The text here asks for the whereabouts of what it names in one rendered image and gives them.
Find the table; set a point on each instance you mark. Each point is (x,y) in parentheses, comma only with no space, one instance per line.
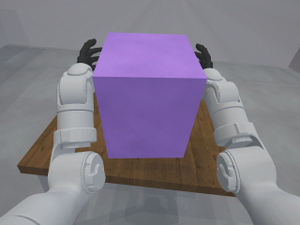
(196,171)

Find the robot left upper arm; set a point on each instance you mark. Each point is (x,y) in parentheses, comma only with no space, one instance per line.
(73,179)

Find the carton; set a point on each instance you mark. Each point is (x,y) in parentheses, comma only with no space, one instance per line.
(148,88)

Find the robot right hand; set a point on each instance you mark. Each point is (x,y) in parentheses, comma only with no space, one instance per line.
(204,56)

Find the right robot forearm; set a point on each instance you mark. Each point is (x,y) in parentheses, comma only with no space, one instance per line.
(226,110)

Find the left robot forearm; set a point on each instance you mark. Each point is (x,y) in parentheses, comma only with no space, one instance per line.
(75,111)

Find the robot left hand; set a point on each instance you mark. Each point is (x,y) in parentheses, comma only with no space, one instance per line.
(86,53)

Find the robot right upper arm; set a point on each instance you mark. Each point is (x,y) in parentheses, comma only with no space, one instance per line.
(249,173)

